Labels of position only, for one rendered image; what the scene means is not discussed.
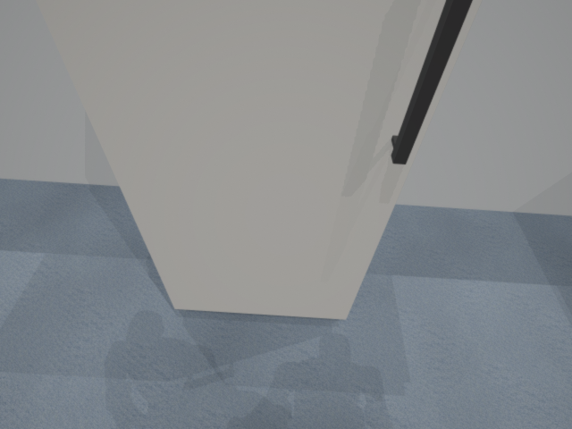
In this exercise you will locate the handle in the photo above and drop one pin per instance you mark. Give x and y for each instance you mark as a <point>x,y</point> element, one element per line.
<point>452,18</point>

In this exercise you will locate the fridge door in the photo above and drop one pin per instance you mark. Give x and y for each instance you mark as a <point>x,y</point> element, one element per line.
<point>251,139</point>

